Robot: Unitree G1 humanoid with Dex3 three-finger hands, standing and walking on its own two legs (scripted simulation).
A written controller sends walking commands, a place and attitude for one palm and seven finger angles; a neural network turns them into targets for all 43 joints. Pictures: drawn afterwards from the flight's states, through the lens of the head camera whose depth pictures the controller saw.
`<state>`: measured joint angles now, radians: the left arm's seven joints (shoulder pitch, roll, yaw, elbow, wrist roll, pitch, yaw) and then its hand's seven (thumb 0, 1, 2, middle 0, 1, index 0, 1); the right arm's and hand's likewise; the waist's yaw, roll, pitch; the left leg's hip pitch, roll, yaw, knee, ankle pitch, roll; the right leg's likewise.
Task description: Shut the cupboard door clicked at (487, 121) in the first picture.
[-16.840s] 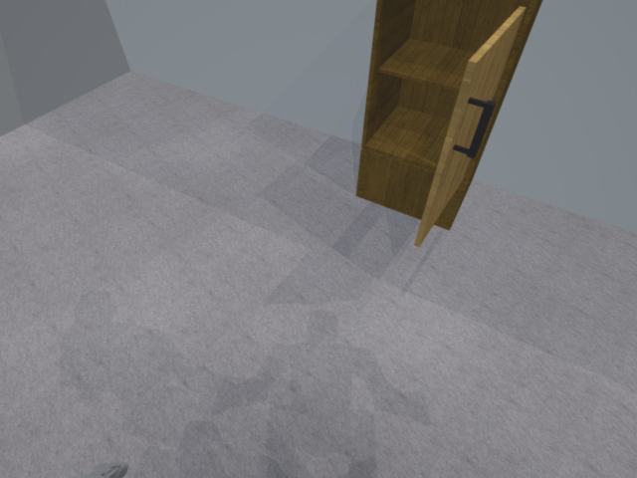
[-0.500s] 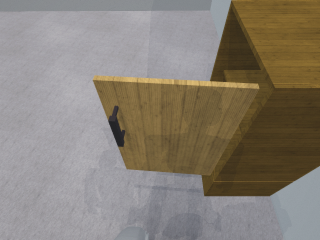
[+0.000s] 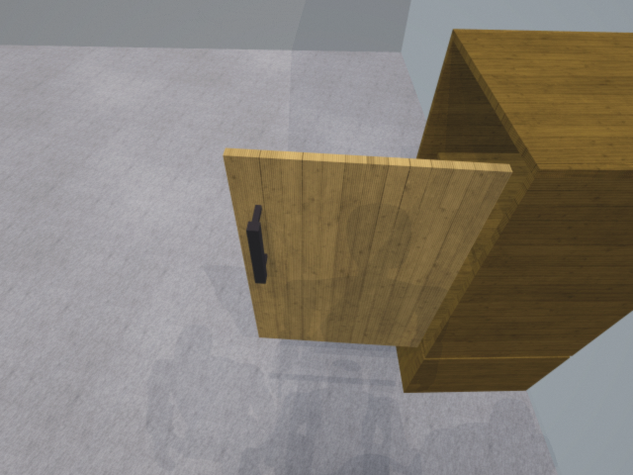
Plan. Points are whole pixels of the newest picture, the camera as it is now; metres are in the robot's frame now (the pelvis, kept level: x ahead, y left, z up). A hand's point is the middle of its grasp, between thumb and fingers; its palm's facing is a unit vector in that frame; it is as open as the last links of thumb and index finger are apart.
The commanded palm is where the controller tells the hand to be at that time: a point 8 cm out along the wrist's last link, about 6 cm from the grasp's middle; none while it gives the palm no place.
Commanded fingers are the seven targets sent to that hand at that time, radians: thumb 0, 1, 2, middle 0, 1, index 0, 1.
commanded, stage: come to a stop and stand still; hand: left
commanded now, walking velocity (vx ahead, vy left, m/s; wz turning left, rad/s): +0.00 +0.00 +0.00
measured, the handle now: (259, 245) +0.47 +0.13 -0.04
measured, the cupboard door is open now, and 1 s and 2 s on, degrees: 85 85 85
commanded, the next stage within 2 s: look again from close up in 0.54 s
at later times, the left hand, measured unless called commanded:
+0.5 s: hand out of the picture -0.07 +0.14 -0.18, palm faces +0.06 -0.99 -0.14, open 7.4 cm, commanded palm none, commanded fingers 0.00 0.90 0.90 -0.20 -0.30 -0.20 -0.30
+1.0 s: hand out of the picture -0.01 +0.17 -0.18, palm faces +0.05 -0.98 -0.18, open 7.4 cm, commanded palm none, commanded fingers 0.00 0.90 0.90 -0.20 -0.30 -0.20 -0.30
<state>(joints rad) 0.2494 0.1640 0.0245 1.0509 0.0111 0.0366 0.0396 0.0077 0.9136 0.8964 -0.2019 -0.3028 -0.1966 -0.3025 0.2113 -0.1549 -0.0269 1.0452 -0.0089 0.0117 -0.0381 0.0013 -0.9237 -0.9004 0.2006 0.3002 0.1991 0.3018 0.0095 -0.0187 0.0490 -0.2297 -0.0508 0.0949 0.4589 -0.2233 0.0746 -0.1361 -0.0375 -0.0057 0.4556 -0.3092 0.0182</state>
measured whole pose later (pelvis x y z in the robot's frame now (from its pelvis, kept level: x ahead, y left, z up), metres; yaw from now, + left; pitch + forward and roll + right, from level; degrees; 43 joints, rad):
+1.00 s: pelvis -0.02 +0.00 +0.00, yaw +1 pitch -1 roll -1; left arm 0.32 0.16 -0.01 1.02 0.02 -0.01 0.05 0.01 0.91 0.90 -0.20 -0.30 -0.20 -0.30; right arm 0.26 -0.17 0.00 1.03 -0.02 -0.02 -0.02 0.01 -0.92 -0.90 0.20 0.30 0.20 0.30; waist 0.00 -0.02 0.00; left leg -0.28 -0.03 0.07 0.52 -0.22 0.07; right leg -0.18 -0.02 -0.03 0.51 -0.31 0.02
